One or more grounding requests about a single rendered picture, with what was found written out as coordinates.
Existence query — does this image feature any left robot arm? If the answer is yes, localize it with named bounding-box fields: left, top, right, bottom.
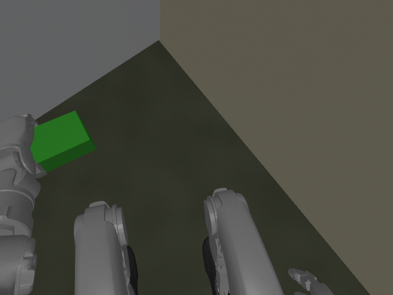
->
left=0, top=144, right=41, bottom=295

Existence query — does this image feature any carton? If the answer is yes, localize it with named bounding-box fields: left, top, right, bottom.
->
left=30, top=111, right=97, bottom=172

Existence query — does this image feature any right robot hand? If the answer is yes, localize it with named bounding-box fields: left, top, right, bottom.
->
left=288, top=268, right=334, bottom=295

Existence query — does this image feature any left robot hand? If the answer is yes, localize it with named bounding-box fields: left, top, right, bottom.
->
left=0, top=114, right=47, bottom=178

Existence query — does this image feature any right robot foot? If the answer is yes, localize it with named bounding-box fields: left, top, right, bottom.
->
left=203, top=237, right=230, bottom=295

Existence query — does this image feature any left robot foot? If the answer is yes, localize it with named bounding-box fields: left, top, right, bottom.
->
left=126, top=246, right=138, bottom=295

